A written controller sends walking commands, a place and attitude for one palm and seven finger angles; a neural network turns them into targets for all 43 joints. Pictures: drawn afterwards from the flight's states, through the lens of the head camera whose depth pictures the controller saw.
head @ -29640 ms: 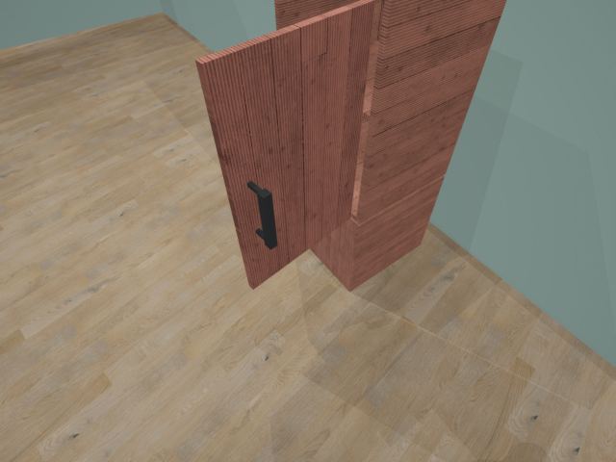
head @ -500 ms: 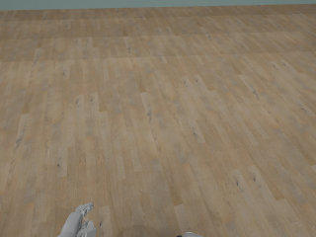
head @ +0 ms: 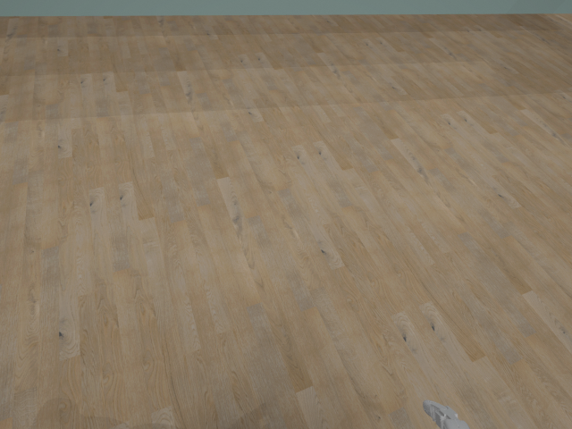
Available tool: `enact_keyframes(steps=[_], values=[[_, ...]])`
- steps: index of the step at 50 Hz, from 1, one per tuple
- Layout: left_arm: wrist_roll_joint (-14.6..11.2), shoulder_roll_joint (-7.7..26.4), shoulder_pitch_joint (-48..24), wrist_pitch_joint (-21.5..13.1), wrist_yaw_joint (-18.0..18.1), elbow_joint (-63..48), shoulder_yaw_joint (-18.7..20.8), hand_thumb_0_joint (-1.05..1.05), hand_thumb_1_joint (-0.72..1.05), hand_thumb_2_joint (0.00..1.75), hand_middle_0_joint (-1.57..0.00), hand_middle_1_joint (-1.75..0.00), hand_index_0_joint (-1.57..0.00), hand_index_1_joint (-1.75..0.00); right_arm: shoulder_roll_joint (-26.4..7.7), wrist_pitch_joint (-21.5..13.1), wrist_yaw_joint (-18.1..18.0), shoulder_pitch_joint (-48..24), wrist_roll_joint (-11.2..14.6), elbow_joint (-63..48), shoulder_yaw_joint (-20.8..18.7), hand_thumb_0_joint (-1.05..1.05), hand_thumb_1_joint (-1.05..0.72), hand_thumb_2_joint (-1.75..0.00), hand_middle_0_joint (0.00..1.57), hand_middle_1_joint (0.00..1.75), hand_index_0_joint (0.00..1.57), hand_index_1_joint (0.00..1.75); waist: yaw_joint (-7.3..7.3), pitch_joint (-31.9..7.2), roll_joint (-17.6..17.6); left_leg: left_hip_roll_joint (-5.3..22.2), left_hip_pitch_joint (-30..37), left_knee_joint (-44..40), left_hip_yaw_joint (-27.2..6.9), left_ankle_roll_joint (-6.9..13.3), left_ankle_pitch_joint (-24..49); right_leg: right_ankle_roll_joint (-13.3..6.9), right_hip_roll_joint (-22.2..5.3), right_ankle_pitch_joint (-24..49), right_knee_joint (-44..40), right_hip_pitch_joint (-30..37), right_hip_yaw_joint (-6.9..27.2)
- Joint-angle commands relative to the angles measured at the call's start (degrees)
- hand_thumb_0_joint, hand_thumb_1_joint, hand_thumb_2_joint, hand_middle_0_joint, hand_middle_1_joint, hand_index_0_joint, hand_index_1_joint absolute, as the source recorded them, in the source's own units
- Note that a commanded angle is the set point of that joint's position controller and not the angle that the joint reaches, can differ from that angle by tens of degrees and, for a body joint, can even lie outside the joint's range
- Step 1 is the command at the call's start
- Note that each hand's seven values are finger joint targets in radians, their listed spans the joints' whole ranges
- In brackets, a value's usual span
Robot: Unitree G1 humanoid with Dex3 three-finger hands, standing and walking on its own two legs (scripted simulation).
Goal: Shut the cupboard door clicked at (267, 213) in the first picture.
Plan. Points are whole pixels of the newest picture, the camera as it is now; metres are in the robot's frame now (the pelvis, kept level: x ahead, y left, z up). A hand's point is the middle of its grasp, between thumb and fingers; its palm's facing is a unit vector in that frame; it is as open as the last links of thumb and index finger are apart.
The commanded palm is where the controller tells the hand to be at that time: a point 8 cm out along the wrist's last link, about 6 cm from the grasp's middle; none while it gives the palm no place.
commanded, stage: turn to face it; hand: left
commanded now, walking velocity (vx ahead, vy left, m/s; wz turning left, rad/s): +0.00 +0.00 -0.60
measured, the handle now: out of the picture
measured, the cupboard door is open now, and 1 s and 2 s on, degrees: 63 63 63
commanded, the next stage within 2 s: none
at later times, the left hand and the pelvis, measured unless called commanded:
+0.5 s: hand (207, 387) +0.19 +0.14 -0.15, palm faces -0.35 -0.90 -0.26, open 7.4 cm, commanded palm none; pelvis +0.00 -0.01 -0.01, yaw -21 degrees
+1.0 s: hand (216, 373) +0.22 +0.14 -0.17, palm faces -0.55 -0.81 -0.18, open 7.4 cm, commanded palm none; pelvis +0.03 +0.01 +0.01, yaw -37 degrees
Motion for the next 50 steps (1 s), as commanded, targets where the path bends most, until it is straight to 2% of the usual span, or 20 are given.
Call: enact_keyframes(steps=[1,3,7,15,18,21,22,23,24,25,27,30,38,41,42,43,44,45,46,50], values=[[0.3,7.0,-2.7,-0.8,-0.4,-7.3,1.9,0.00,0.90,0.90,-0.20,-0.30,-0.20,-0.30,-13.5,-0.1,-1.0,5.7,-1.2,-3.9,-2.3,0.00,-0.90,-0.90,0.20,0.30,0.20,0.30,-3.29,-2.8,10.3,24.9,7.1,-17.1,-17.0,11.6,9.1,1.7,-3.5,-16.7,28.0,-11.6,-3.1],[0.8,7.7,-1.4,-0.1,-1.3,-5.6,2.6,0.00,0.90,0.90,-0.20,-0.30,-0.20,-0.30,-11.1,-0.5,-1.3,0.7,-1.1,-5.5,-1.4,0.00,-0.90,-0.90,0.20,0.30,0.20,0.30,-0.95,-1.0,11.7,20.5,5.0,-15.6,-10.9,10.1,14.5,2.7,-4.9,-12.6,35.3,-12.7,-4.1],[0.4,5.9,-1.8,0.5,-1.9,-6.2,1.9,0.00,0.90,0.90,-0.20,-0.30,-0.20,-0.30,-10.5,-0.6,-1.1,3.6,-1.0,-4.7,-1.3,0.00,-0.90,-0.90,0.20,0.30,0.20,0.30,-1.55,-2.2,10.6,16.3,10.4,-13.5,-1.2,8.4,20.0,4.1,-5.6,-7.0,35.5,-13.6,-6.6],[0.4,4.6,-9.7,0.3,-2.2,-9.3,0.8,0.00,0.90,0.90,-0.20,-0.30,-0.20,-0.30,-12.1,-0.5,-0.5,10.9,-1.2,-1.6,-2.6,0.00,-0.90,-0.90,0.20,0.30,0.20,0.30,-5.31,-3.7,13.7,19.1,16.5,-9.4,4.1,8.9,30.5,3.5,-6.9,-9.0,19.7,-9.6,-10.9],[0.4,4.8,-9.4,-0.1,-2.1,-9.4,0.5,0.00,0.90,0.90,-0.20,-0.30,-0.20,-0.30,-13.4,-0.3,-0.1,10.1,-1.2,-1.4,-3.2,0.00,-0.90,-0.90,0.20,0.30,0.20,0.30,-5.11,-4.5,15.8,20.2,15.5,-6.8,5.5,8.4,30.7,2.2,-5.8,-9.1,12.5,-4.6,-12.8],[0.3,6.0,-5.8,-0.5,-2.0,-8.5,0.8,0.00,0.90,0.90,-0.20,-0.30,-0.20,-0.30,-14.0,0.0,0.2,8.3,-0.9,-1.6,-3.4,0.00,-0.90,-0.90,0.20,0.30,0.20,0.30,-2.33,-5.3,13.2,19.5,9.5,-1.4,7.9,5.0,23.5,0.4,-5.2,0.0,-0.3,6.0,-13.0],[0.5,8.2,-1.9,-0.9,-1.7,-7.4,1.3,0.00,0.90,0.90,-0.20,-0.30,-0.20,-0.30,-13.6,0.0,0.5,7.8,-0.5,-2.0,-3.4,0.00,-0.90,-0.90,0.20,0.30,0.20,0.30,-0.22,-6.6,8.3,17.3,4.2,5.2,10.2,2.4,17.5,-0.8,-6.9,7.3,-7.0,14.1,-11.0],[1.0,14.4,1.7,-1.8,-0.9,-6.5,2.2,0.00,0.90,0.90,-0.20,-0.30,-0.20,-0.30,-9.3,0.2,0.9,8.0,0.0,-3.5,-2.6,0.00,-0.90,-0.90,0.20,0.30,0.20,0.30,1.55,-8.7,-8.9,10.5,-8.2,18.1,14.0,-1.3,-2.6,-5.4,-19.3,19.7,-11.8,24.3,5.3],[0.3,17.7,3.9,-1.9,-0.1,-5.6,2.7,0.00,0.90,0.90,-0.20,-0.30,-0.20,-0.30,-7.9,0.7,0.7,4.2,-0.2,-5.8,-1.8,0.00,-0.90,-0.90,0.20,0.30,0.20,0.30,2.93,-7.3,-14.2,4.2,-17.1,29.9,9.3,-2.8,-23.3,-11.3,-27.5,39.0,-11.1,22.7,15.8],[0.0,17.3,3.4,-1.7,0.5,-5.8,2.4,0.00,0.90,0.90,-0.20,-0.30,-0.20,-0.30,-9.1,1.5,0.2,4.4,0.0,-5.6,-1.5,0.00,-0.90,-0.90,0.20,0.30,0.20,0.30,2.09,-6.6,-10.5,5.5,-17.8,35.9,2.6,-2.3,-20.6,-13.7,-28.1,34.0,-11.8,19.3,13.8],[0.2,14.2,-3.1,-1.8,1.2,-7.7,2.2,0.00,0.90,0.90,-0.20,-0.30,-0.20,-0.30,-8.8,1.4,0.1,4.4,-0.3,-5.0,-1.7,0.00,-0.90,-0.90,0.20,0.30,0.20,0.30,-0.50,-4.2,-13.5,6.5,-22.4,37.7,0.2,-3.0,-14.6,-12.1,-23.1,26.4,-12.4,18.3,12.3],[0.1,11.4,-7.7,-2.0,1.0,-9.4,1.1,0.00,0.90,0.90,-0.20,-0.30,-0.20,-0.30,-8.8,1.7,0.8,6.6,-0.5,-3.1,-1.9,0.00,-0.90,-0.90,0.20,0.30,0.20,0.30,-3.16,-4.2,-7.6,5.8,-14.9,33.5,1.1,-4.0,-7.0,-9.6,-17.5,24.9,-11.3,11.5,3.9],[0.9,12.8,-6.2,-1.6,0.4,-8.7,2.1,0.00,0.90,0.90,-0.20,-0.30,-0.20,-0.30,-7.3,0.9,0.5,5.6,0.2,-4.8,-1.8,0.00,-0.90,-0.90,0.20,0.30,0.20,0.30,-2.18,-4.4,-7.8,2.0,-6.8,13.3,2.1,-3.6,-9.3,-10.7,-17.0,20.9,-9.2,9.0,11.4],[0.2,11.9,-9.1,-1.0,0.3,-9.0,2.1,0.00,0.90,0.90,-0.20,-0.30,-0.20,-0.30,-7.8,0.1,0.0,11.4,0.3,-3.1,-1.8,0.00,-0.90,-0.90,0.20,0.30,0.20,0.30,-5.53,-5.1,-6.7,0.8,6.6,-3.5,2.8,-3.0,2.4,-6.2,-13.1,16.2,-4.2,1.3,10.9],[-0.4,8.9,-8.6,-0.6,0.2,-9.8,1.5,0.00,0.90,0.90,-0.20,-0.30,-0.20,-0.30,-11.0,-0.6,-0.3,13.3,0.0,-2.6,-2.1,0.00,-0.90,-0.90,0.20,0.30,0.20,0.30,-6.03,-6.4,2.5,7.1,12.6,-12.0,-3.3,-1.4,3.3,-3.2,-7.7,7.6,1.7,-3.6,6.7],[-0.8,5.6,-6.6,-0.5,-0.3,-10.5,0.9,0.00,0.90,0.90,-0.20,-0.30,-0.20,-0.30,-16.4,-0.8,-0.3,13.7,-0.8,-3.2,-3.3,0.00,-0.90,-0.90,0.20,0.30,0.20,0.30,-5.44,-7.1,19.6,21.3,16.4,-15.2,-18.3,4.1,9.4,0.4,-0.4,-13.7,14.9,-11.8,-1.7],[-0.3,7.1,-7.7,-0.4,-0.4,-10.9,1.0,0.00,0.90,0.90,-0.20,-0.30,-0.20,-0.30,-17.6,-0.4,-0.6,13.8,-1.2,-4.0,-3.1,0.00,-0.90,-0.90,0.20,0.30,0.20,0.30,-6.11,-6.1,18.3,27.4,11.9,-15.8,-21.1,9.4,12.2,1.1,-2.2,-21.5,26.9,-11.7,-3.7],[0.2,7.7,-7.4,-0.3,-0.8,-10.7,1.5,0.00,0.90,0.90,-0.20,-0.30,-0.20,-0.30,-15.8,-0.5,-0.7,11.1,-1.4,-4.7,-2.5,0.00,-0.90,-0.90,0.20,0.30,0.20,0.30,-4.76,-4.8,13.0,25.8,8.1,-15.9,-17.7,10.4,12.2,1.4,-4.2,-18.7,32.8,-11.0,-2.7],[0.6,7.8,-6.4,-0.1,-1.1,-9.4,1.9,0.00,0.90,0.90,-0.20,-0.30,-0.20,-0.30,-13.9,-0.8,-0.9,7.8,-1.4,-5.2,-2.0,0.00,-0.90,-0.90,0.20,0.30,0.20,0.30,-3.05,-4.4,15.2,22.8,8.3,-15.3,-13.8,9.2,16.4,2.2,-4.8,-15.5,36.0,-12.2,-3.1],[0.2,6.2,-6.5,0.4,-2.2,-8.6,1.6,0.00,0.90,0.90,-0.20,-0.30,-0.20,-0.30,-11.7,-0.7,-1.1,7.0,-1.3,-5.4,-1.5,0.00,-0.90,-0.90,0.20,0.30,0.20,0.30,-3.04,-4.6,12.0,17.9,12.6,-11.3,-0.9,8.0,25.1,3.5,-6.0,-10.6,34.7,-12.6,-6.8]])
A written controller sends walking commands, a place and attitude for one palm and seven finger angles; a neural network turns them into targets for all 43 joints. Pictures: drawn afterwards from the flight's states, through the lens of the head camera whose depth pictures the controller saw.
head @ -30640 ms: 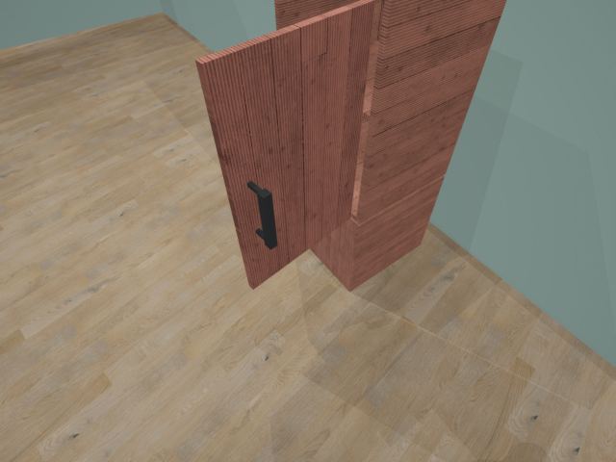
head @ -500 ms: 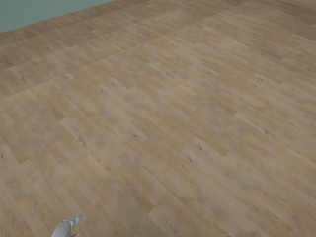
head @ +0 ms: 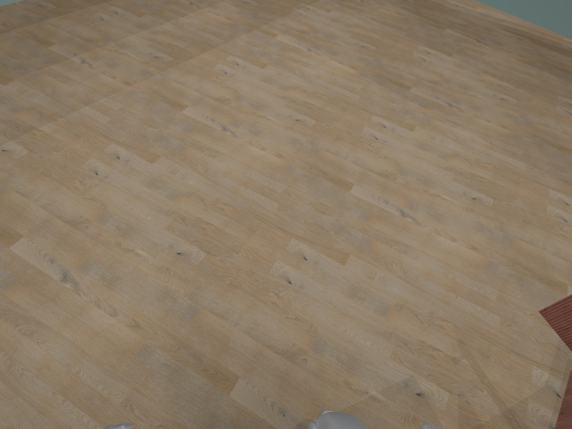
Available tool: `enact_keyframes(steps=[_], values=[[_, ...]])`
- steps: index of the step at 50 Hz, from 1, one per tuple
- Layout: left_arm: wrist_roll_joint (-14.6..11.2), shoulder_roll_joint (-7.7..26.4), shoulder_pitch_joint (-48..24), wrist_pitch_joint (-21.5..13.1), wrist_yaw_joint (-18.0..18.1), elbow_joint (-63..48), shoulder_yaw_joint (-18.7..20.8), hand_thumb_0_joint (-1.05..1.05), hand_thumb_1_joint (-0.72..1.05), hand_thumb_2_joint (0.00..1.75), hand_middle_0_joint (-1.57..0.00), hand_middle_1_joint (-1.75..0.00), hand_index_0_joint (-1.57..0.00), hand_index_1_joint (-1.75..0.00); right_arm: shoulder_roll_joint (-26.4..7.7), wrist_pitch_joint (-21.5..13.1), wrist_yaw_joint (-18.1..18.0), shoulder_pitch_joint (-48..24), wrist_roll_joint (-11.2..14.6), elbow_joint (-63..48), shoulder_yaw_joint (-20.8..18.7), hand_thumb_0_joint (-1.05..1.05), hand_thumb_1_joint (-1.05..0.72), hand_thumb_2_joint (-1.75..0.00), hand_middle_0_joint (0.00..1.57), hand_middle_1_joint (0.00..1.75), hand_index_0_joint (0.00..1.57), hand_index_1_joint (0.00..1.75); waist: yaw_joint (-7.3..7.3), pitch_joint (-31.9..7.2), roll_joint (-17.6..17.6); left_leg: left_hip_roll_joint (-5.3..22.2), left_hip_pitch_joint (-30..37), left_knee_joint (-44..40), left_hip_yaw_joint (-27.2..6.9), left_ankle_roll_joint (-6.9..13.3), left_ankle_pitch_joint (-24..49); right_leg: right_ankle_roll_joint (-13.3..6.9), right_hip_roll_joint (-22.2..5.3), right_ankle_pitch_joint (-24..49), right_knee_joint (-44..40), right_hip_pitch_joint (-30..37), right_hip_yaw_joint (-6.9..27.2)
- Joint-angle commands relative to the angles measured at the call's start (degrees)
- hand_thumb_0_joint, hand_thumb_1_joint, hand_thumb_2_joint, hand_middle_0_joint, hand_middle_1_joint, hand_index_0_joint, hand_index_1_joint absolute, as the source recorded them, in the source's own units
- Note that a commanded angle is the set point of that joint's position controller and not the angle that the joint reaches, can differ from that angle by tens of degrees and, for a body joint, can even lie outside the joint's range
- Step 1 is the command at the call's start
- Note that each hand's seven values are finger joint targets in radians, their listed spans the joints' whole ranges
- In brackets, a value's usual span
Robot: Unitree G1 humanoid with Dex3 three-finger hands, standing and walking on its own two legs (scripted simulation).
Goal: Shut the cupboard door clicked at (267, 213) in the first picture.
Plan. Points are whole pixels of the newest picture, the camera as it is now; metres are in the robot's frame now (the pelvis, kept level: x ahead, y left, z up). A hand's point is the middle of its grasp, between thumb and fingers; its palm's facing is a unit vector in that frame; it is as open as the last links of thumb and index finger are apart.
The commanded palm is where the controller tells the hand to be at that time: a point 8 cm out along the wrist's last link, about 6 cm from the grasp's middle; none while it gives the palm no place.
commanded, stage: turn to face it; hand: left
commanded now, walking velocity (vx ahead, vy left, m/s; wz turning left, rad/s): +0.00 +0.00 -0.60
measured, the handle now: out of the picture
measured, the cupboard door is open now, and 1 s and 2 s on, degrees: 63 63 63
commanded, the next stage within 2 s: take the last steps up to it in 1.76 s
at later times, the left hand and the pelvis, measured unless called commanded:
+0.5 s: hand (209, 407) +0.16 +0.12 -0.15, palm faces -0.28 -0.92 -0.26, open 7.4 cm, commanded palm none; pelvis +0.01 -0.05 +0.00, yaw -17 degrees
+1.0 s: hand (219, 348) +0.25 +0.12 -0.17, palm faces -0.54 -0.82 -0.21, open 7.4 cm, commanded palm none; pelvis +0.06 -0.01 +0.01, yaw -36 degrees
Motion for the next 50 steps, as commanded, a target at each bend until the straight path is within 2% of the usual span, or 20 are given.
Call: enact_keyframes(steps=[1,9,12,13,14,15,16,18,19,22,30,32,34,35,36,37,38,40,43,50], values=[[-0.1,2.6,-1.5,-1.5,-0.4,-5.3,0.8,0.00,0.90,0.90,-0.20,-0.30,-0.20,-0.30,-12.1,-0.7,-1.0,3.2,0.2,-2.7,-3.5,0.00,-0.90,-0.90,0.20,0.30,0.20,0.30,-1.70,-7.4,13.1,13.8,13.0,-10.0,-6.9,6.1,26.6,1.2,-3.4,2.1,2.1,-5.1,-1.2],[-0.1,1.3,-4.4,-2.0,-0.6,-6.3,0.0,0.00,0.90,0.90,-0.20,-0.30,-0.20,-0.30,-14.0,-0.1,0.0,5.1,0.1,-0.6,-4.9,0.00,-0.90,-0.90,0.20,0.30,0.20,0.30,-3.48,-7.9,17.0,15.8,13.6,-6.1,-1.1,6.0,28.0,0.0,-2.5,2.2,-17.5,2.9,-6.6],[-0.1,2.6,0.1,-2.6,-0.3,-5.0,0.3,0.00,0.90,0.90,-0.20,-0.30,-0.20,-0.30,-14.8,0.1,0.4,2.6,0.5,-0.8,-5.4,0.00,-0.90,-0.90,0.20,0.30,0.20,0.30,-0.52,-8.8,14.2,15.3,8.9,0.3,1.9,2.6,22.9,-1.7,-1.8,12.4,-31.4,13.3,-7.4],[0.1,5.3,4.6,-3.1,0.0,-3.7,0.8,0.00,0.90,0.90,-0.20,-0.30,-0.20,-0.30,-13.9,0.3,0.7,1.6,1.0,-1.3,-5.4,0.00,-0.90,-0.90,0.20,0.30,0.20,0.30,2.01,-10.0,8.6,12.8,3.5,7.8,4.1,-0.3,16.3,-3.0,-3.9,20.2,-38.6,21.3,-4.1],[0.8,11.9,8.3,-4.0,0.7,-2.8,1.8,0.00,0.90,0.90,-0.20,-0.30,-0.20,-0.30,-9.0,0.5,0.9,0.4,1.4,-3.3,-4.3,0.00,-0.90,-0.90,0.20,0.30,0.20,0.30,4.12,-9.8,-11.0,4.6,-11.5,21.1,6.8,-4.1,-10.7,-7.8,-17.5,35.7,-44.1,30.5,15.0],[-0.1,14.7,9.8,-3.9,1.6,-1.8,2.2,0.00,0.90,0.90,-0.20,-0.30,-0.20,-0.30,-8.6,1.0,0.6,-2.8,1.1,-5.4,-3.6,0.00,-0.90,-0.90,0.20,0.30,0.20,0.30,4.99,-8.7,-15.3,-0.2,-18.8,31.9,1.0,-5.1,-23.7,-13.7,-24.3,53.0,-42.4,28.3,23.3],[-0.3,13.9,9.2,-3.8,2.1,-2.2,2.0,0.00,0.90,0.90,-0.20,-0.30,-0.20,-0.30,-9.3,1.7,0.3,-2.3,1.4,-5.0,-3.4,0.00,-0.90,-0.90,0.20,0.30,0.20,0.30,3.84,-7.8,-10.7,1.2,-19.2,37.2,-4.9,-4.6,-20.1,-15.8,-24.5,45.1,-43.4,24.8,21.0],[-0.2,9.9,2.2,-3.7,3.0,-3.9,1.7,0.00,0.90,0.90,-0.20,-0.30,-0.20,-0.30,-9.5,1.5,0.1,-2.7,1.1,-3.6,-3.8,0.00,-0.90,-0.90,0.20,0.30,0.20,0.30,1.36,-6.0,-12.5,2.4,-23.0,38.7,-6.9,-5.2,-12.5,-13.9,-18.6,41.1,-42.9,25.7,18.2],[-0.4,8.5,0.7,-3.9,2.9,-4.4,0.9,0.00,0.90,0.90,-0.20,-0.30,-0.20,-0.30,-10.2,1.5,0.4,-2.6,1.0,-2.8,-3.8,0.00,-0.90,-0.90,0.20,0.30,0.20,0.30,0.50,-5.9,-9.5,2.5,-20.8,38.2,-7.1,-5.8,-8.8,-12.9,-16.0,41.8,-42.0,23.7,14.1],[-0.4,7.9,0.7,-4.5,2.6,-4.8,0.5,0.00,0.90,0.90,-0.20,-0.30,-0.20,-0.30,-8.7,1.9,0.8,-0.5,0.9,-1.8,-3.7,0.00,-0.90,-0.90,0.20,0.30,0.20,0.30,-0.72,-7.7,-5.1,0.7,-16.9,33.9,-6.2,-6.5,-5.4,-12.0,-13.8,42.9,-41.4,22.1,11.2],[0.3,9.4,3.1,-4.2,2.5,-4.1,1.3,0.00,0.90,0.90,-0.20,-0.30,-0.20,-0.30,-8.1,1.2,0.5,-4.8,1.4,-4.1,-3.4,0.00,-0.90,-0.90,0.20,0.30,0.20,0.30,1.02,-7.1,-4.6,-2.1,-13.2,18.6,-5.9,-6.3,-8.3,-14.2,-14.0,40.9,-40.2,21.8,18.9],[0.3,9.6,2.3,-3.9,2.5,-4.0,1.5,0.00,0.90,0.90,-0.20,-0.30,-0.20,-0.30,-7.9,0.7,0.3,-3.8,1.7,-4.1,-3.3,0.00,-0.90,-0.90,0.20,0.30,0.20,0.30,0.57,-7.8,-5.8,-3.3,-8.6,11.6,-5.8,-5.7,-8.1,-13.6,-13.4,43.9,-38.0,20.4,20.6],[0.0,9.2,0.1,-3.6,2.6,-4.2,1.6,0.00,0.90,0.90,-0.20,-0.30,-0.20,-0.30,-8.2,0.3,-0.1,0.6,2.0,-2.9,-3.3,0.00,-0.90,-0.90,0.20,0.30,0.20,0.30,-1.75,-9.1,-4.9,-3.9,-0.3,0.2,-6.0,-5.2,-0.7,-10.7,-11.2,42.0,-34.3,17.0,20.5],[-0.5,8.2,-0.9,-3.4,2.5,-4.6,1.3,0.00,0.90,0.90,-0.20,-0.30,-0.20,-0.30,-9.4,-0.1,-0.2,3.2,1.9,-2.0,-3.5,0.00,-0.90,-0.90,0.20,0.30,0.20,0.30,-3.05,-9.9,-2.8,-2.4,8.2,-7.0,-6.0,-4.8,5.9,-7.8,-8.0,35.9,-31.6,11.4,18.1],[-1.1,4.9,0.6,-3.1,2.2,-5.4,0.6,0.00,0.90,0.90,-0.20,-0.30,-0.20,-0.30,-13.9,-0.8,-0.4,4.6,1.2,-1.9,-4.1,0.00,-0.90,-0.90,0.20,0.30,0.20,0.30,-3.02,-11.5,9.3,8.4,16.1,-12.6,-16.3,-1.4,12.2,-4.2,-0.7,19.9,-24.2,2.8,12.3],[-1.2,3.2,1.6,-3.2,1.8,-6.0,0.1,0.00,0.90,0.90,-0.20,-0.30,-0.20,-0.30,-17.8,-0.7,-0.6,6.1,0.8,-2.4,-4.7,0.00,-0.90,-0.90,0.20,0.30,0.20,0.30,-2.94,-11.9,21.4,21.2,18.2,-12.7,-26.5,5.3,25.1,-1.3,2.8,-8.0,-10.5,-3.7,3.3],[-0.5,5.0,0.5,-3.1,1.8,-6.2,0.2,0.00,0.90,0.90,-0.20,-0.30,-0.20,-0.30,-17.3,-0.1,-0.5,6.2,0.5,-3.0,-4.4,0.00,-0.90,-0.90,0.20,0.30,0.20,0.30,-3.51,-10.1,15.6,23.1,13.3,-10.8,-25.5,8.6,27.1,-1.2,-0.2,-9.3,-1.4,-2.2,3.9],[0.2,5.4,1.4,-2.3,1.1,-4.3,1.3,0.00,0.90,0.90,-0.20,-0.30,-0.20,-0.30,-13.5,-0.5,-1.1,1.0,0.2,-4.1,-3.2,0.00,-0.90,-0.90,0.20,0.30,0.20,0.30,-0.83,-5.8,15.8,17.9,7.9,-12.4,-18.4,7.1,26.8,0.4,-1.7,-3.6,6.2,-3.9,3.6],[-0.1,4.1,1.2,-1.9,0.0,-4.1,1.0,0.00,0.90,0.90,-0.20,-0.30,-0.20,-0.30,-12.0,-0.6,-1.1,0.1,0.4,-4.4,-2.9,0.00,-0.90,-0.90,0.20,0.30,0.20,0.30,-0.43,-6.4,13.4,13.7,11.4,-9.9,-8.2,5.9,30.8,1.3,-3.0,1.3,6.4,-4.8,0.5],[-0.1,1.9,-4.5,-1.6,-0.6,-6.0,0.1,0.00,0.90,0.90,-0.20,-0.30,-0.20,-0.30,-13.3,-0.4,-0.4,5.0,0.3,-1.3,-4.2,0.00,-0.90,-0.90,0.20,0.30,0.20,0.30,-2.95,-7.2,14.7,15.2,14.4,-8.6,-2.7,6.5,29.6,1.2,-4.2,2.2,-8.3,-1.9,-3.7]])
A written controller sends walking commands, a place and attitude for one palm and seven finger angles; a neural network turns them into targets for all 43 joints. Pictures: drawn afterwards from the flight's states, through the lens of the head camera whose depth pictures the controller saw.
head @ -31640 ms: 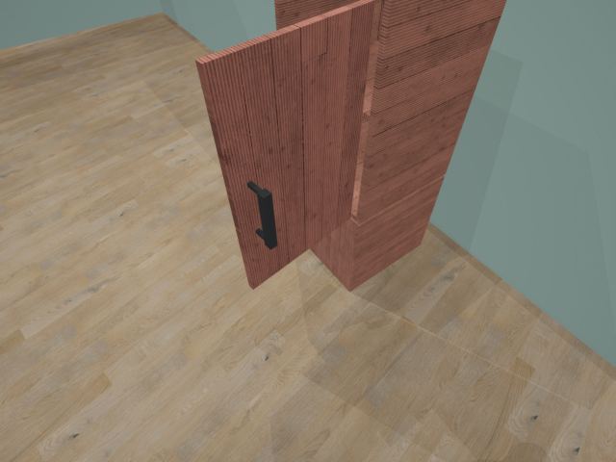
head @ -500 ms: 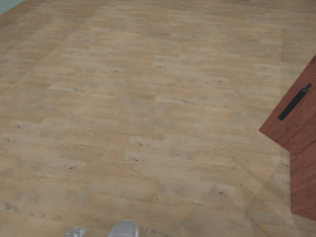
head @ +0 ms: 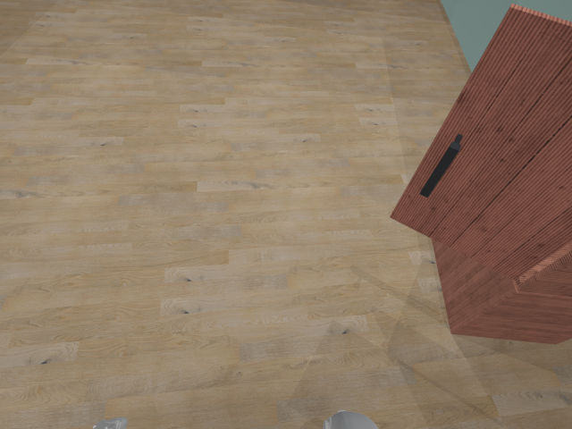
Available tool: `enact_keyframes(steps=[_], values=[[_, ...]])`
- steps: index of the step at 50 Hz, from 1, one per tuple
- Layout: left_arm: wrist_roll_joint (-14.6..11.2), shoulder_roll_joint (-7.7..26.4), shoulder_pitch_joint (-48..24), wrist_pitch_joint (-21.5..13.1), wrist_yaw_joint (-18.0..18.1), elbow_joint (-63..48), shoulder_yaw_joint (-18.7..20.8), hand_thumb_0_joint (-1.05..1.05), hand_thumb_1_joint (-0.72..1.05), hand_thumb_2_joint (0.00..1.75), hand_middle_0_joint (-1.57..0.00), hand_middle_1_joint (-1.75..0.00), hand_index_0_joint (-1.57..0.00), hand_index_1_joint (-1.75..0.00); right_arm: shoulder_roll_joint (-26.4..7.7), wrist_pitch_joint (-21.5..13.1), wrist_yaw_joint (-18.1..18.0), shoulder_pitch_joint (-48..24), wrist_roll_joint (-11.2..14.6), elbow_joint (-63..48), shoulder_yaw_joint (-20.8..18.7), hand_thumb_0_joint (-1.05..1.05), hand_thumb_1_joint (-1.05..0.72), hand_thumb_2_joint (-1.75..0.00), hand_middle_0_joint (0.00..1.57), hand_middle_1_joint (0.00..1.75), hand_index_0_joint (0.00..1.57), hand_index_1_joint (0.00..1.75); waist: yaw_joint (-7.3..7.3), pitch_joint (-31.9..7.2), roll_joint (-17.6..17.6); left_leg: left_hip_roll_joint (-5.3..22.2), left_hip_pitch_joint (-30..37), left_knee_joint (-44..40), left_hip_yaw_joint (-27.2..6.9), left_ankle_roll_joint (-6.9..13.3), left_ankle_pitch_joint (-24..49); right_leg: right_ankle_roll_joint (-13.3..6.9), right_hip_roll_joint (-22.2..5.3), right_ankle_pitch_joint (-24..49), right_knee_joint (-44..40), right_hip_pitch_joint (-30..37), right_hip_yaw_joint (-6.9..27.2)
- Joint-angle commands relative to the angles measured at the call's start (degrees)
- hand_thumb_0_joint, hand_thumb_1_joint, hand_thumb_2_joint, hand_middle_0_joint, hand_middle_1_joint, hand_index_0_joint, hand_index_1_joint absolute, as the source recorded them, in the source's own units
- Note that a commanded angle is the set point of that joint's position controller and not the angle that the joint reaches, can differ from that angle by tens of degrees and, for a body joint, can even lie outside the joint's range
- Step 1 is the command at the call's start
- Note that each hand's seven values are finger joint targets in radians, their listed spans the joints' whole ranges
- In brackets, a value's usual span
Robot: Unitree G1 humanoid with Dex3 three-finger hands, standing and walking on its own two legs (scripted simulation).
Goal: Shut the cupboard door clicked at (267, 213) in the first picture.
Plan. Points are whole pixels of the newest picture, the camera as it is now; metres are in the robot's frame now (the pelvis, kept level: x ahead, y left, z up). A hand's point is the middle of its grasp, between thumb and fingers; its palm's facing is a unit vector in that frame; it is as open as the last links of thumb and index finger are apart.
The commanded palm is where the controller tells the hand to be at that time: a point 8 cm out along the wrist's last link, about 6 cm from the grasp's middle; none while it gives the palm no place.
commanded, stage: turn to face it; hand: left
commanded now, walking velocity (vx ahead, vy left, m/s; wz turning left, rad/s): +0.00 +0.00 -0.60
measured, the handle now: (441, 166) +0.67 -0.31 -0.08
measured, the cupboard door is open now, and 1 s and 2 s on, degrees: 63 63 63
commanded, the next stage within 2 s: take the last steps up to it in 0.76 s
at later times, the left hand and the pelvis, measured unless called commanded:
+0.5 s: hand (204, 413) +0.15 +0.13 -0.16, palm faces -0.25 -0.94 -0.22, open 7.4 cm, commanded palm none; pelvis +0.02 -0.03 -0.01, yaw -15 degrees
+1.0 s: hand (221, 386) +0.19 +0.11 -0.17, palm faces -0.43 -0.87 -0.24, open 7.4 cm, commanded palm none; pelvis +0.03 -0.04 -0.02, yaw -27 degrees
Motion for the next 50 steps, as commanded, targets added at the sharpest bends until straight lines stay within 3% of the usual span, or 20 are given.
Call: enact_keyframes(steps=[1,5,7,9,11,12,15,19,24,27,28,29,30,31,36,43,46,47,49,50], values=[[0.0,0.5,-4.2,-1.8,-0.2,-5.7,-0.3,0.00,0.90,0.90,-0.20,-0.30,-0.20,-0.30,-13.1,-0.4,-0.2,4.2,0.0,-1.6,-4.2,0.00,-0.90,-0.90,0.20,0.30,0.20,0.30,-3.09,-7.9,13.2,13.2,10.6,-4.7,-5.8,6.6,29.5,-0.5,-0.5,-0.3,-10.8,-0.5,-2.9],[-0.1,1.0,-2.4,-2.5,-0.1,-5.2,-0.5,0.00,0.90,0.90,-0.20,-0.30,-0.20,-0.30,-14.5,-0.2,0.3,2.8,0.1,-1.1,-4.9,0.00,-0.90,-0.90,0.20,0.30,0.20,0.30,-2.06,-8.3,14.8,14.0,7.8,-0.6,-3.7,4.8,26.7,-2.4,0.9,3.4,-22.7,7.2,-5.0],[0.1,3.7,4.3,-3.2,0.3,-3.3,0.1,0.00,0.90,0.90,-0.20,-0.30,-0.20,-0.30,-14.2,0.0,0.7,0.9,0.6,-1.4,-5.1,0.00,-0.90,-0.90,0.20,0.30,0.20,0.30,1.91,-10.2,8.6,11.1,0.8,9.5,0.1,0.4,18.4,-4.1,0.1,16.6,-36.2,20.0,-3.4],[0.1,14.2,10.4,-4.3,1.9,-1.2,1.8,0.00,0.90,0.90,-0.20,-0.30,-0.20,-0.30,-8.0,0.6,0.9,-2.6,0.9,-5.6,-3.3,0.00,-0.90,-0.90,0.20,0.30,0.20,0.30,5.07,-9.7,-17.2,-2.2,-22.1,33.9,-1.0,-5.2,-23.6,-14.5,-20.9,50.8,-40.8,29.3,24.9],[-0.2,11.5,6.7,-4.2,2.9,-2.3,1.2,0.00,0.90,0.90,-0.20,-0.30,-0.20,-0.30,-8.5,1.5,0.3,-2.6,1.1,-4.7,-3.2,0.00,-0.90,-0.90,0.20,0.30,0.20,0.30,2.52,-6.9,-10.5,-0.2,-25.9,41.2,-10.4,-4.7,-16.9,-16.3,-18.4,41.6,-42.2,25.5,20.6],[-0.2,10.5,3.6,-4.3,3.2,-3.0,1.1,0.00,0.90,0.90,-0.20,-0.30,-0.20,-0.30,-8.9,1.4,0.2,-1.8,0.9,-3.9,-3.3,0.00,-0.90,-0.90,0.20,0.30,0.20,0.30,1.24,-7.3,-15.7,0.2,-26.7,41.7,-10.5,-5.3,-14.4,-15.4,-16.6,38.5,-42.3,25.3,20.9],[-0.3,7.2,-0.6,-4.4,3.0,-4.5,-0.2,0.00,0.90,0.90,-0.20,-0.30,-0.20,-0.30,-9.2,1.7,1.0,0.0,0.7,-1.9,-3.4,0.00,-0.90,-0.90,0.20,0.30,0.20,0.30,-1.07,-7.6,-8.5,-0.5,-19.2,38.0,-9.8,-6.1,-6.2,-13.3,-10.7,35.7,-41.4,18.1,12.5],[0.1,7.8,0.1,-4.5,2.7,-4.2,0.0,0.00,0.90,0.90,-0.20,-0.30,-0.20,-0.30,-8.3,2.0,1.2,0.5,0.6,-1.7,-3.3,0.00,-0.90,-0.90,0.20,0.30,0.20,0.30,-1.07,-6.7,-5.9,-2.3,-17.0,31.8,-9.0,-6.2,-4.4,-13.7,-9.8,24.1,-43.6,15.6,14.3],[0.6,8.3,1.5,-4.2,2.8,-3.4,0.6,0.00,0.90,0.90,-0.20,-0.30,-0.20,-0.30,-7.3,0.7,0.7,-1.0,1.2,-2.7,-2.8,0.00,-0.90,-0.90,0.20,0.30,0.20,0.30,0.17,-8.0,-6.9,-4.1,-12.1,16.4,-8.6,-5.4,-8.5,-15.3,-11.0,29.2,-40.3,17.5,19.0],[-0.2,7.2,-0.5,-3.7,2.8,-3.1,0.3,0.00,0.90,0.90,-0.20,-0.30,-0.20,-0.30,-7.5,0.0,0.1,4.5,1.4,-0.8,-2.7,0.00,-0.90,-0.90,0.20,0.30,0.20,0.30,-2.73,-8.6,-6.3,-5.7,1.3,0.0,-8.0,-4.5,3.5,-11.0,-7.6,28.5,-35.4,10.8,18.6],[-0.5,4.8,-0.3,-3.5,2.7,-3.2,-0.1,0.00,0.90,0.90,-0.20,-0.30,-0.20,-0.30,-9.6,-0.6,-0.1,5.9,1.2,-0.2,-3.0,0.00,-0.90,-0.90,0.20,0.30,0.20,0.30,-3.07,-9.2,-0.2,-1.1,7.1,-6.4,-12.3,-3.2,5.7,-8.3,-3.5,22.0,-31.0,5.9,15.4],[-1.0,1.7,1.8,-3.2,2.3,-4.0,-0.7,0.00,0.90,0.90,-0.20,-0.30,-0.20,-0.30,-15.0,-1.0,-0.2,6.8,0.4,-0.6,-3.8,0.00,-0.90,-0.90,0.20,0.30,0.20,0.30,-2.79,-9.5,15.1,11.2,11.1,-9.5,-25.5,1.7,12.0,-4.8,4.3,5.3,-21.2,-1.8,8.1],[-0.7,1.8,1.0,-3.0,2.3,-4.5,-0.8,0.00,0.90,0.90,-0.20,-0.30,-0.20,-0.30,-16.5,-0.5,-0.5,7.0,0.1,-1.1,-4.0,0.00,-0.90,-0.90,0.20,0.30,0.20,0.30,-3.14,-7.8,18.5,18.8,6.8,-12.0,-30.1,7.2,15.8,-3.5,4.6,-9.5,-9.4,-2.6,3.6],[-0.1,2.9,0.8,-2.7,2.1,-3.9,-0.5,0.00,0.90,0.90,-0.20,-0.30,-0.20,-0.30,-15.0,-0.3,-0.6,5.2,-0.2,-1.6,-3.4,0.00,-0.90,-0.90,0.20,0.30,0.20,0.30,-2.63,-5.8,12.3,18.1,0.7,-12.9,-28.1,8.7,11.7,-3.4,2.5,-8.1,-2.5,-0.4,5.7],[0.1,1.1,2.1,-2.2,1.1,-1.4,-0.5,0.00,0.90,0.90,-0.20,-0.30,-0.20,-0.30,-11.0,-0.7,-1.1,1.6,-0.2,-1.3,-2.4,0.00,-0.90,-0.90,0.20,0.30,0.20,0.30,-0.55,-6.4,11.2,9.7,5.2,-8.7,-13.9,7.0,23.6,-1.8,1.2,-1.1,-1.1,-2.0,2.1],[-0.1,-1.3,-0.4,-2.8,1.5,-1.1,-1.8,0.00,0.90,0.90,-0.20,-0.30,-0.20,-0.30,-11.7,-0.1,-0.4,6.6,0.0,2.7,-3.7,0.00,-0.90,-0.90,0.20,0.30,0.20,0.30,-3.23,-9.2,12.9,11.0,9.0,-4.0,-11.7,7.7,30.6,-2.5,1.9,-0.1,-20.6,6.3,-2.7],[0.0,-0.2,4.6,-2.9,1.0,0.9,-1.3,0.00,0.90,0.90,-0.20,-0.30,-0.20,-0.30,-12.8,0.2,-0.2,4.7,0.3,3.0,-4.2,0.00,-0.90,-0.90,0.20,0.30,0.20,0.30,-0.60,-10.4,9.5,10.4,2.4,-2.0,-10.3,4.5,10.1,-3.6,2.7,9.5,-34.5,17.6,-4.2],[0.4,1.8,6.4,-3.2,1.0,1.7,-0.7,0.00,0.90,0.90,-0.20,-0.30,-0.20,-0.30,-11.7,0.3,0.0,4.0,0.6,2.9,-4.2,0.00,-0.90,-0.90,0.20,0.30,0.20,0.30,0.37,-9.4,4.9,7.8,-3.9,1.1,-8.0,2.1,-0.6,-4.8,0.7,9.3,-40.1,23.4,-1.0],[0.7,10.1,10.5,-3.8,1.8,3.1,0.8,0.00,0.90,0.90,-0.20,-0.30,-0.20,-0.30,-6.6,0.4,0.7,-3.0,0.7,-0.7,-2.7,0.00,-0.90,-0.90,0.20,0.30,0.20,0.30,4.77,-3.4,-17.1,-4.0,-25.0,24.8,-1.6,-2.7,-23.5,-15.5,-18.2,-2.4,-52.4,27.3,26.1],[0.3,9.3,10.8,-3.9,2.1,2.6,0.4,0.00,0.90,0.90,-0.20,-0.30,-0.20,-0.30,-8.0,0.6,0.9,-5.4,0.4,-1.5,-3.0,0.00,-0.90,-0.90,0.20,0.30,0.20,0.30,4.57,0.4,-11.0,-3.1,-27.1,32.5,-7.2,-2.2,-19.6,-18.1,-18.9,-6.4,-54.2,21.8,25.5]])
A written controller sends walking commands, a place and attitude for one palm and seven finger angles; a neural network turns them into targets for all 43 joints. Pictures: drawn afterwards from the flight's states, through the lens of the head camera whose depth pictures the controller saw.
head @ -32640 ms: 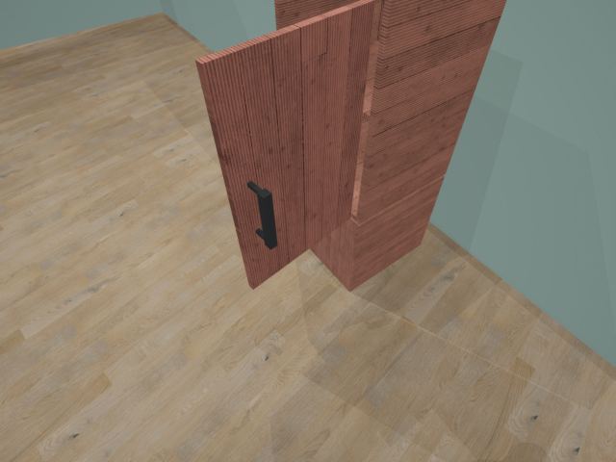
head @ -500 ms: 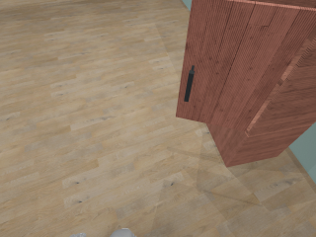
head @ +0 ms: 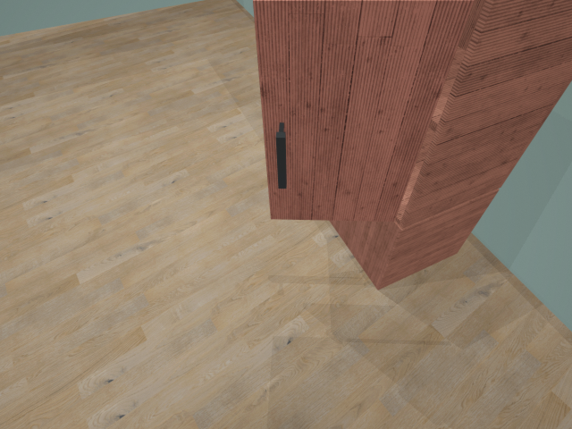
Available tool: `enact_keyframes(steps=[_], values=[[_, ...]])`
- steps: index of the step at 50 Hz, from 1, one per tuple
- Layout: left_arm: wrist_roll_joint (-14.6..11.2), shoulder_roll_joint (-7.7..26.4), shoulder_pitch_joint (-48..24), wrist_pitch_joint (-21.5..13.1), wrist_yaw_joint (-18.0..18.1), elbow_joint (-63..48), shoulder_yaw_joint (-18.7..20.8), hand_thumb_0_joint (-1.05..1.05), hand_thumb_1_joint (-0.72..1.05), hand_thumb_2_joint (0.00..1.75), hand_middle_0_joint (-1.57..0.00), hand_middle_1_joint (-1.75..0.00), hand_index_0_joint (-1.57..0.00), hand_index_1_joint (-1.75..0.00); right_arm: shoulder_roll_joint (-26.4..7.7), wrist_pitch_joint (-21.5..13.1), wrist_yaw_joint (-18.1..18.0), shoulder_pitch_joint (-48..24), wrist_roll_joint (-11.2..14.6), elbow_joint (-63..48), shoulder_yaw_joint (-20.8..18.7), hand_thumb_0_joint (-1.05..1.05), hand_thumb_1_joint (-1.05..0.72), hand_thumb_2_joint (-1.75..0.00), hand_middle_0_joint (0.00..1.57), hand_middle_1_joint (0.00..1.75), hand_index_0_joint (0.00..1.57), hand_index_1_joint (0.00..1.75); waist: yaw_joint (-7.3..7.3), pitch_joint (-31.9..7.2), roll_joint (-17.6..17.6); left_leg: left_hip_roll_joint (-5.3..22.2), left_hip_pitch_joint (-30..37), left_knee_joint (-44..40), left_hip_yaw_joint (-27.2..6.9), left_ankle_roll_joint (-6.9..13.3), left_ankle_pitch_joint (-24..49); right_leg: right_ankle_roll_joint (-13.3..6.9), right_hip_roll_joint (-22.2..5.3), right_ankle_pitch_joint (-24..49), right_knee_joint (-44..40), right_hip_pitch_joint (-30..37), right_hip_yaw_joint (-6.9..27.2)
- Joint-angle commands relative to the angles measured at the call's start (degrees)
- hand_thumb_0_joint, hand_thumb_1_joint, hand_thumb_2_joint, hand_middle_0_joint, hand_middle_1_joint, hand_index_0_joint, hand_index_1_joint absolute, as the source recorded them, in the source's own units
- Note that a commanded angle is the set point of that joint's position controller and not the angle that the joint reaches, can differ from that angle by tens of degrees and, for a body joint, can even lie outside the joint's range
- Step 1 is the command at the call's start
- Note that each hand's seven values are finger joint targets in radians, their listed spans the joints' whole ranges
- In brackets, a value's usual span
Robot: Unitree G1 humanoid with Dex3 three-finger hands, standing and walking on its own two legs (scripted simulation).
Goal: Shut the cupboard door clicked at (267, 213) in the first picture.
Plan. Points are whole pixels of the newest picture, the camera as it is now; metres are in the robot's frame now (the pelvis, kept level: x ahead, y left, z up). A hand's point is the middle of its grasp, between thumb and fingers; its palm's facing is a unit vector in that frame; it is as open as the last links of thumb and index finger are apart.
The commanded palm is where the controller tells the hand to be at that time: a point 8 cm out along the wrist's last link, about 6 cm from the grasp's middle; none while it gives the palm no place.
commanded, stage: take the last steps up to it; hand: left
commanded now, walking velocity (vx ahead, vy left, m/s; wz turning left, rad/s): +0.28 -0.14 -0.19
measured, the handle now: (282, 156) +0.70 +0.04 -0.07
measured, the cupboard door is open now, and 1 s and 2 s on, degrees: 63 63 63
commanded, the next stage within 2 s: come to a stop and stand still in 0.60 s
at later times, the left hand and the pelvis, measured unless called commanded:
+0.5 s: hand (190, 412) +0.18 +0.17 -0.17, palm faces -0.07 -0.99 -0.14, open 7.4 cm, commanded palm none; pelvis +0.12 -0.01 +0.01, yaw -5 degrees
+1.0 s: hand (273, 319) +0.33 +0.05 -0.14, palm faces -0.04 -0.97 -0.25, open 7.2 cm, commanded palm none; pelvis +0.23 -0.13 +0.01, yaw -5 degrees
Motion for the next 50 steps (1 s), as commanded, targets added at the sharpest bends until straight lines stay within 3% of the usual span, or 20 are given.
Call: enact_keyframes(steps=[1,5,10,13,14,15,16,17,20,22,25,33,35,36,37,38,40,42,45,50], values=[[0.1,11.1,6.7,-2.2,1.8,-1.3,2.8,0.00,0.90,0.90,-0.20,-0.30,-0.20,-0.30,-6.6,-1.2,0.3,-8.6,-0.2,-7.3,-1.7,0.00,-0.90,-0.90,0.20,0.30,0.20,0.30,4.11,5.3,-17.2,-2.2,-25.3,23.9,-7.7,0.0,-6.2,-12.2,-18.0,-11.1,-22.7,7.3,25.5],[-0.1,7.4,2.5,-3.8,1.9,-1.7,1.4,0.00,0.90,0.90,-0.20,-0.30,-0.20,-0.30,-5.3,-1.7,1.2,-4.3,-0.5,-4.4,-1.6,0.00,-0.90,-0.90,0.20,0.30,0.20,0.30,0.31,3.1,-10.5,-1.2,-17.3,21.6,-5.3,-1.3,2.4,-10.8,-12.9,2.4,-19.3,3.6,12.6],[0.3,8.7,5.1,-4.2,1.6,0.4,1.7,0.00,0.90,0.90,-0.20,-0.30,-0.20,-0.30,-3.5,-2.8,1.1,-5.2,-0.3,-5.3,-1.2,0.00,-0.90,-0.90,0.20,0.30,0.20,0.30,1.17,1.2,-9.5,-2.6,-11.2,5.1,-2.9,-1.3,2.7,-11.6,-12.8,9.8,-16.6,5.8,12.7],[-0.1,8.2,3.0,-3.9,1.3,1.1,1.9,0.00,0.90,0.90,-0.20,-0.30,-0.20,-0.30,-4.1,-4.0,0.3,2.4,-0.4,-2.6,-1.3,0.00,-0.90,-0.90,0.20,0.30,0.20,0.30,-2.52,-1.0,-7.7,-4.1,2.3,-8.2,-1.0,-1.2,10.4,-9.1,-10.0,10.5,-8.7,2.3,11.1],[-0.7,6.6,2.8,-3.7,1.1,0.9,1.6,0.00,0.90,0.90,-0.20,-0.30,-0.20,-0.30,-6.6,-4.7,-0.2,8.0,-0.6,-0.7,-1.6,0.00,-0.90,-0.90,0.20,0.30,0.20,0.30,-4.60,-3.7,-1.8,-2.9,12.9,-13.9,-3.5,-1.0,14.3,-6.8,-6.6,11.4,0.9,-2.6,8.3],[-1.2,2.9,5.7,-3.6,0.6,0.4,0.9,0.00,0.90,0.90,-0.20,-0.30,-0.20,-0.30,-12.8,-5.3,-0.8,14.1,-1.5,0.8,-2.8,0.00,-0.90,-0.90,0.20,0.30,0.20,0.30,-5.91,-7.8,14.3,11.6,23.5,-19.4,-23.9,3.7,12.4,-2.6,0.1,-0.1,16.9,-14.1,3.0],[-0.7,3.3,4.3,-3.5,0.4,-1.3,0.3,0.00,0.90,0.90,-0.20,-0.30,-0.20,-0.30,-15.8,-4.7,-1.5,16.9,-1.4,1.1,-3.0,0.00,-0.90,-0.90,0.20,0.30,0.20,0.30,-6.57,-7.2,17.1,22.1,24.8,-24.7,-37.5,8.8,10.7,-1.3,2.0,-14.2,30.6,-22.6,3.1],[0.1,5.4,2.4,-3.1,0.2,-1.8,1.0,0.00,0.90,0.90,-0.20,-0.30,-0.20,-0.30,-15.3,-4.1,-1.6,14.3,-1.1,0.2,-2.6,0.00,-0.90,-0.90,0.20,0.30,0.20,0.30,-5.37,-3.2,8.4,23.4,18.8,-25.4,-34.9,11.2,7.2,-1.6,-1.7,-12.8,36.5,-24.1,6.6],[0.9,4.7,0.6,-2.0,-0.6,-0.7,1.7,0.00,0.90,0.90,-0.20,-0.30,-0.20,-0.30,-9.0,-4.5,-1.7,5.4,-1.0,-2.0,-0.9,0.00,-0.90,-0.90,0.20,0.30,0.20,0.30,-1.40,6.3,6.3,16.9,3.4,-29.0,-23.4,7.7,4.4,0.3,-5.0,-1.7,40.1,-23.5,6.6],[0.6,3.0,2.8,-1.5,-1.0,0.0,1.5,0.00,0.90,0.90,-0.20,-0.30,-0.20,-0.30,-8.1,-5.2,-1.7,5.1,-0.9,-1.7,-0.7,0.00,-0.90,-0.90,0.20,0.30,0.20,0.30,-0.05,4.5,6.0,13.4,5.2,-27.7,-14.1,6.4,13.3,1.3,-4.5,3.1,37.8,-22.7,5.3],[0.3,1.7,2.5,-1.2,-1.0,-0.1,1.1,0.00,0.90,0.90,-0.20,-0.30,-0.20,-0.30,-8.0,-5.4,-1.5,6.4,-0.6,-0.7,-1.0,0.00,-0.90,-0.90,0.20,0.30,0.20,0.30,0.05,0.4,5.5,11.5,9.9,-25.7,-7.5,6.7,23.2,2.4,-4.8,6.0,32.0,-22.4,3.3],[0.1,2.8,-2.2,-2.3,-0.9,-2.0,0.7,0.00,0.90,0.90,-0.20,-0.30,-0.20,-0.30,-9.2,-3.7,-0.5,5.1,-0.7,0.5,-2.8,0.00,-0.90,-0.90,0.20,0.30,0.20,0.30,-0.53,2.1,7.8,11.7,4.8,-20.1,-4.1,6.4,19.4,2.2,-3.7,7.3,6.2,-8.1,-2.5],[0.1,4.7,6.7,-3.2,-0.6,1.1,1.4,0.00,0.90,0.90,-0.20,-0.30,-0.20,-0.30,-8.9,-3.4,-0.1,3.9,-0.4,0.5,-2.8,0.00,-0.90,-0.90,0.20,0.30,0.20,0.30,3.69,-3.0,2.4,7.4,3.3,-10.6,-1.0,3.3,18.0,1.6,-1.9,11.7,-1.8,4.6,-2.9],[0.4,8.6,12.6,-4.5,0.2,3.1,2.0,0.00,0.90,0.90,-0.20,-0.30,-0.20,-0.30,-6.3,-3.4,0.4,4.9,0.2,0.6,-2.0,0.00,-0.90,-0.90,0.20,0.30,0.20,0.30,6.24,-7.5,-7.3,2.0,-3.6,2.0,2.2,1.0,11.3,-0.1,-8.3,16.7,-5.8,15.2,4.3],[0.3,13.6,15.9,-5.2,1.3,4.5,3.0,0.00,0.90,0.90,-0.20,-0.30,-0.20,-0.30,-0.6,-3.3,0.5,5.9,0.8,-0.9,-0.7,0.00,-0.90,-0.90,0.20,0.30,0.20,0.30,6.37,-10.8,-23.3,-5.9,-11.6,16.7,1.1,-0.5,-14.1,-4.5,-22.0,33.0,-9.6,19.5,20.1],[-0.8,12.3,12.6,-5.1,2.1,3.4,1.6,0.00,0.90,0.90,-0.20,-0.30,-0.20,-0.30,-1.7,-1.8,-0.2,6.7,1.3,-1.2,-0.4,0.00,-0.90,-0.90,0.20,0.30,0.20,0.30,3.99,-9.8,-14.9,-3.0,-5.4,18.2,-7.1,-0.1,-15.0,-7.1,-24.3,39.8,-12.0,10.2,19.1],[-0.1,9.5,4.7,-5.3,3.1,2.5,0.9,0.00,0.90,0.90,-0.20,-0.30,-0.20,-0.30,-0.4,-1.6,-0.5,8.4,1.4,1.6,0.1,0.00,-0.90,-0.90,0.20,0.30,0.20,0.30,1.18,-9.4,-16.1,-2.3,-7.2,20.7,-8.5,-0.6,-9.4,-8.1,-21.7,57.9,-6.8,11.9,14.8],[-0.4,7.7,3.8,-4.8,3.9,1.9,0.5,0.00,0.90,0.90,-0.20,-0.30,-0.20,-0.30,-2.6,-0.9,-0.8,5.2,1.7,2.0,-0.5,0.00,-0.90,-0.90,0.20,0.30,0.20,0.30,1.94,-9.3,-13.6,-3.2,-7.4,22.2,-9.7,-1.2,-7.2,-8.7,-21.2,65.3,-5.1,11.2,11.5],[-0.3,8.4,3.9,-4.0,4.4,1.9,1.2,0.00,0.90,0.90,-0.20,-0.30,-0.20,-0.30,-2.7,0.6,-0.3,1.1,1.1,0.7,-0.7,0.00,-0.90,-0.90,0.20,0.30,0.20,0.30,2.80,-7.7,-8.6,-5.6,-9.8,24.4,-9.7,-2.0,-4.4,-9.3,-22.1,62.2,-6.8,9.5,10.5],[-0.3,8.0,3.4,-3.7,5.2,1.1,1.5,0.00,0.90,0.90,-0.20,-0.30,-0.20,-0.30,-3.8,2.8,0.7,-3.6,0.2,-2.2,-1.8,0.00,-0.90,-0.90,0.20,0.30,0.20,0.30,2.37,-6.4,-7.7,-7.0,-13.5,28.3,-12.2,-2.9,1.3,-9.6,-22.7,54.2,-9.0,7.2,9.2]])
